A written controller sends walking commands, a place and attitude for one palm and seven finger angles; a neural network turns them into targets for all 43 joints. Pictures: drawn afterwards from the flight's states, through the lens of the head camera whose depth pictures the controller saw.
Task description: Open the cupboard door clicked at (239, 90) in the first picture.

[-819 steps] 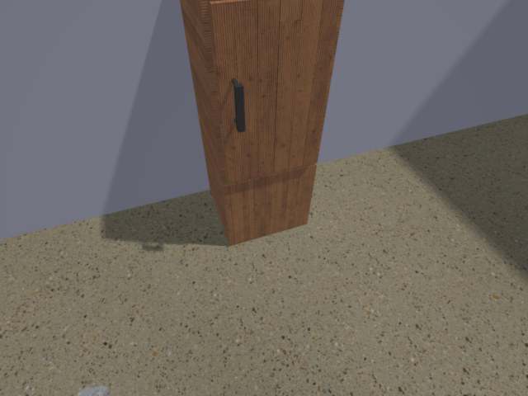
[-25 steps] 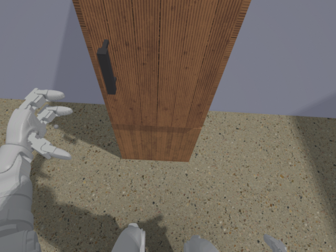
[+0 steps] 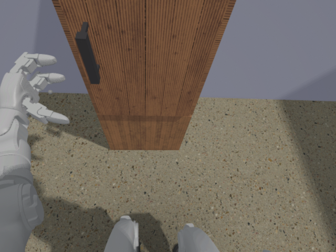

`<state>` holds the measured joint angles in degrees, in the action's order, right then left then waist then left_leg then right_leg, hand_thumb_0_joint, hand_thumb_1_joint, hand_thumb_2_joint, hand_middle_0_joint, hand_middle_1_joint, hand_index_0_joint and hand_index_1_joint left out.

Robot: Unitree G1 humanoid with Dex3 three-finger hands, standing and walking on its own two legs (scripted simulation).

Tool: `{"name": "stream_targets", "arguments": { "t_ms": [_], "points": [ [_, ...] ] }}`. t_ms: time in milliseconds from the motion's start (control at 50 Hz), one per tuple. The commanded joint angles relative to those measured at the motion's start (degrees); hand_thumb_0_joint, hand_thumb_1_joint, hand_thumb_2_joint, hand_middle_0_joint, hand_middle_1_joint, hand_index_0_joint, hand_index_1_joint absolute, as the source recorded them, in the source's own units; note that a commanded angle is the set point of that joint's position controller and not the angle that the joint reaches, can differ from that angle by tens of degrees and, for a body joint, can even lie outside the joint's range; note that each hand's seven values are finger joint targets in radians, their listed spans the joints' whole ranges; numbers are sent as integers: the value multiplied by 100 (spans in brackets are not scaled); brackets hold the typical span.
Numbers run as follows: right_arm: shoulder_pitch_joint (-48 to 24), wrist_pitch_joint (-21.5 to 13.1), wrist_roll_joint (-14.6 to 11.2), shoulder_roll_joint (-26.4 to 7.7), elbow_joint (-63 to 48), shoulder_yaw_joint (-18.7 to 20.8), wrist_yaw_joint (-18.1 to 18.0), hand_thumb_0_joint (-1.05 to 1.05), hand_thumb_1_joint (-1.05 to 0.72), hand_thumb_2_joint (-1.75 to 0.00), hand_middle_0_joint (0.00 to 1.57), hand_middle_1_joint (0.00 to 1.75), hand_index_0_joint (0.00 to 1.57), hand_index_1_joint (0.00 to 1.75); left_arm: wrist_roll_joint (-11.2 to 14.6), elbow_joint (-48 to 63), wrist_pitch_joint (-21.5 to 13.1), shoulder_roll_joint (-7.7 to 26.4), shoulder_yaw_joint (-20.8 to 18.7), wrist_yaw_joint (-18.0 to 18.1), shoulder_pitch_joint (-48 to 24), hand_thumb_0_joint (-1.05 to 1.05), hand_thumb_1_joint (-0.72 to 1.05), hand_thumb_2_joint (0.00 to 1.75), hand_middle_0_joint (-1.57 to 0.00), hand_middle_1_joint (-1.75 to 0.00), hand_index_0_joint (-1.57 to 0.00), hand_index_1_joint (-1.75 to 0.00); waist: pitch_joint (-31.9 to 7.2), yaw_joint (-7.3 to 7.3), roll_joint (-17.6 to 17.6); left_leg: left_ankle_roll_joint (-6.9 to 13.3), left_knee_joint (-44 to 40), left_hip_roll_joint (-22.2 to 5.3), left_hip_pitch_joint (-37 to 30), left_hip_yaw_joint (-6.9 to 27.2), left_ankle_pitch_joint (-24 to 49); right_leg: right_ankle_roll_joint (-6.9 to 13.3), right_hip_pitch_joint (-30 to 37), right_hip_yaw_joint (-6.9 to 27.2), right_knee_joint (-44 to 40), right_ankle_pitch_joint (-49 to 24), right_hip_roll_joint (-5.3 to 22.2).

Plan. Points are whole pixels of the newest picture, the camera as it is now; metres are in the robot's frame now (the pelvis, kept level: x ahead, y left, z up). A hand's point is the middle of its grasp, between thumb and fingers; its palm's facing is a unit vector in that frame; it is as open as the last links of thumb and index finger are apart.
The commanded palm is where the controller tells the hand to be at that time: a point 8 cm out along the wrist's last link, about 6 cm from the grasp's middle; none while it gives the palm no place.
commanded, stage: move the hooked fingers beside the handle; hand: left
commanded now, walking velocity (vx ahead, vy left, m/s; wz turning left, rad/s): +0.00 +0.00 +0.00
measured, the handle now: (90, 55) +0.57 +0.19 +0.07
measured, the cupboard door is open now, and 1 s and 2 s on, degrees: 0 0 0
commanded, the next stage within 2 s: slide the fingers in behind the handle in 1.26 s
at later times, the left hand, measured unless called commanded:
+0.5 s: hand (63, 64) +0.54 +0.25 +0.07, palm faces +0.02 -1.00 +0.00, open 14.0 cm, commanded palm +0.52 +0.29 +0.07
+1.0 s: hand (67, 69) +0.53 +0.24 +0.07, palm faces +0.00 -1.00 -0.01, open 14.0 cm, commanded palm +0.51 +0.28 +0.06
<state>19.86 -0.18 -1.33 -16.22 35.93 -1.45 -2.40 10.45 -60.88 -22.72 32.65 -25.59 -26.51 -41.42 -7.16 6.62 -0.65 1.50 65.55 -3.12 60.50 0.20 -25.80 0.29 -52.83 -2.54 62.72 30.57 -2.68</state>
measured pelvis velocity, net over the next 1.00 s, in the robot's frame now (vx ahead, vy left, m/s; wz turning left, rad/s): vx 0.01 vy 0.01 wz -0.02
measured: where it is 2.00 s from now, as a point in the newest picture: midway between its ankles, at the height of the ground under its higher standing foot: outside the picture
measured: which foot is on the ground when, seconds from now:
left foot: down 0.00-1.00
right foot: down 0.00-1.00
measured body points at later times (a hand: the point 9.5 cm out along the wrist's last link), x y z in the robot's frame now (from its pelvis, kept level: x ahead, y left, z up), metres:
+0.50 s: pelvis +0.00 +0.00 -0.01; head +0.16 +0.04 +0.41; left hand +0.53 +0.30 +0.07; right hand -0.01 -0.27 -0.11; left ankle +0.05 +0.10 -0.65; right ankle -0.01 -0.12 -0.65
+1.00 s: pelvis +0.01 +0.01 +0.00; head +0.16 +0.05 +0.42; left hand +0.52 +0.29 +0.07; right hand +0.02 -0.26 -0.10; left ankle +0.05 +0.10 -0.65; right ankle -0.01 -0.12 -0.65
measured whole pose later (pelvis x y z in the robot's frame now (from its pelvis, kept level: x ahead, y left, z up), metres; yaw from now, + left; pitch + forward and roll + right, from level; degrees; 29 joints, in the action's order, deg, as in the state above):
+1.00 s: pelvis +0.01 +0.01 +0.00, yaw -1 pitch +25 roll -5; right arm 21.5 5.0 0.4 -15.5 34.3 -2.9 -0.4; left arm 4.2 -70.4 -19.4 37.0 -24.9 -19.7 -54.8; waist -7.0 11.1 -1.7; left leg 2.1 66.8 -3.6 65.2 0.8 -26.7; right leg -0.3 -56.6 -2.9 62.0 30.4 -3.3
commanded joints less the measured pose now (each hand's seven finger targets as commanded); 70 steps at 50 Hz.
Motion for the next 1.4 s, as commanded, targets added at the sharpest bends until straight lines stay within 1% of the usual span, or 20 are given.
{"name": "stream_targets", "arguments": {
  "t_ms": [0,140,260,280,400,420,580,720,800,900,1000,1020,1080,1120,1140,1200,1260,1300,1340,1380],
  "points": [
    [760,-55,29,-1067,-324,363,-56,0,-90,-90,20,30,20,30,21,921,-296,1658,-201,117,-2655,0,-50,30,-30,-120,-30,-120,-2377,116,-830,53,-699,51,-2773,434,1606,144,-204,77,-829,-1345,-84],
    [926,82,100,-1095,-299,321,-20,0,-90,-90,20,30,20,30,-264,881,-344,2082,-357,451,-3219,0,-50,30,-30,-120,-30,-120,-2751,207,-1086,26,-583,4,-2977,476,1982,126,-338,66,-729,-1523,-97],
    [1073,202,109,-1130,-266,269,4,0,-90,-90,20,30,20,30,-398,205,-150,2199,-290,432,-3494,0,-50,30,-30,-120,-30,-120,-2501,410,-890,78,-468,8,-2467,415,1776,82,-334,94,-759,-1526,-122],
    [1124,221,111,-1154,-279,256,0,0,-90,-90,20,30,20,30,-434,97,-103,2382,-396,431,-3477,0,-50,30,-30,-120,-30,-120,-2493,382,-836,90,-457,11,-2348,412,1773,85,-262,90,-744,-1536,-127],
    [1284,287,157,-1157,-237,235,15,0,-90,-90,20,30,20,30,-434,141,-102,2458,-376,383,-3943,0,-50,30,-30,-120,-30,-120,-2739,526,-1068,96,-265,-26,-2551,463,2239,99,-490,74,-635,-1846,-157],
    [1317,310,171,-1204,-231,244,10,0,-90,-90,20,30,20,30,-455,227,-122,2695,-540,385,-3967,0,-50,30,-30,-120,-30,-120,-2969,477,-1115,77,-256,-39,-2635,475,2336,92,-435,73,-604,-1892,-152],
    [1417,458,181,-1176,-314,263,94,0,-90,-90,20,30,20,30,-525,302,32,2550,-481,354,-3486,0,-50,30,-30,-120,-30,-120,-3086,336,-1329,37,-320,-55,-2885,497,2645,113,-426,-3,-606,-2027,-180],
    [1392,483,199,-1118,-223,323,145,0,-90,-90,20,30,20,30,-394,1055,-232,2321,-489,499,-3785,0,-50,30,-30,-120,-30,-120,-3368,361,-1580,-17,-337,-93,-3565,586,3146,131,-511,-39,-646,-2195,-223],
    [1400,510,194,-1090,-173,310,151,0,-90,-90,20,30,20,30,-429,620,-128,1880,-192,579,-3622,0,-50,30,-30,-120,-30,-120,-2818,468,-1296,1,-455,-79,-3383,594,2780,136,-615,-72,-766,-1934,-229],
    [1348,514,192,-1093,-245,271,137,0,-90,-90,20,30,20,30,-508,142,19,1681,32,648,-3624,0,-50,30,-30,-120,-30,-120,-2282,552,-1127,24,-522,-40,-2962,579,2235,141,-802,-87,-797,-1634,-196],
    [1298,457,239,-1128,-294,276,131,0,-90,-90,20,30,20,30,-488,505,-333,2168,-349,751,-3821,0,-50,30,-30,-120,-30,-120,-2847,439,-1222,2,-411,-42,-3101,600,2439,167,-627,-34,-646,-1741,-186],
    [1263,461,236,-1109,-300,278,138,0,-90,-90,20,30,20,30,-501,588,-400,2068,-260,748,-3880,0,-50,30,-30,-120,-30,-120,-3012,447,-1364,-17,-395,-40,-3241,603,2570,156,-654,-23,-633,-1802,-175],
    [1238,468,226,-1108,-290,273,160,0,-90,-90,20,30,20,30,-552,553,-415,2173,-323,777,-3829,0,-50,30,-30,-120,-30,-120,-3011,397,-1403,-23,-406,-41,-3183,585,2426,146,-564,-25,-644,-1735,-175],
    [1224,488,198,-1094,-296,275,163,0,-90,-90,20,30,20,30,-539,458,-339,1982,-199,747,-3759,0,-50,30,-30,-120,-30,-120,-3008,444,-1338,1,-380,-30,-3150,543,2425,125,-558,-15,-664,-1801,-182],
    [1244,500,202,-1123,-285,268,146,0,-90,-90,20,30,20,30,-559,306,-267,2230,-374,741,-3623,0,-50,30,-30,-120,-30,-120,-2928,389,-1204,17,-391,-29,-2967,530,2319,124,-428,-8,-682,-1785,-183],
    [1266,501,166,-1117,-321,235,109,0,-90,-90,20,30,20,30,-519,166,-143,2241,-329,667,-3666,0,-50,30,-30,-120,-30,-120,-2766,480,-931,97,-350,18,-2550,437,2120,96,-231,64,-719,-1876,-190],
    [1236,486,155,-1124,-311,245,90,0,-90,-90,20,30,20,30,-502,328,-198,2400,-408,596,-3665,0,-50,30,-30,-120,-30,-120,-2830,427,-1057,74,-359,4,-2591,427,2114,99,-217,73,-729,-1858,-188],
    [1237,461,166,-1088,-277,226,88,0,-90,-90,20,30,20,30,-421,491,-303,2200,-261,562,-3860,0,-50,30,-30,-120,-30,-120,-2848,483,-1174,79,-335,0,-2711,449,2185,114,-306,76,-706,-1881,-202],
    [1239,452,165,-1118,-247,258,87,0,-90,-90,20,30,20,30,-415,439,-333,2338,-392,525,-3732,0,-50,30,-30,-120,-30,-120,-2936,416,-1184,63,-322,-7,-2725,447,2168,106,-269,81,-717,-1842,-200],
    [1228,451,136,-1106,-216,246,80,0,-90,-90,20,30,20,30,-389,185,-232,2058,-153,469,-3667,0,-50,30,-30,-120,-30,-120,-2636,531,-1013,90,-344,-4,-2519,424,1894,87,-376,86,-789,-1683,-193]
  ]
}}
